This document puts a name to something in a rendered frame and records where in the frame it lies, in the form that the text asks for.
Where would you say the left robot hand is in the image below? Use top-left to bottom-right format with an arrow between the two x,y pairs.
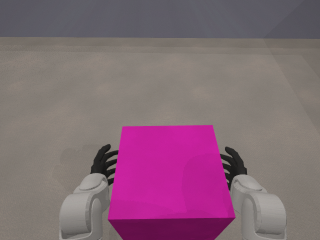
90,144 -> 119,186

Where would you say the left robot forearm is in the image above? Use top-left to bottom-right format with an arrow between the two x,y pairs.
59,173 -> 110,240

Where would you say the right robot hand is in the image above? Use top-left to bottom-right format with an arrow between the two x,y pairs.
220,146 -> 247,191

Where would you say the right robot forearm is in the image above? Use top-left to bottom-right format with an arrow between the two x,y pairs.
230,174 -> 287,240

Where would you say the carton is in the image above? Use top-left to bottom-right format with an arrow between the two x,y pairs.
108,125 -> 236,240

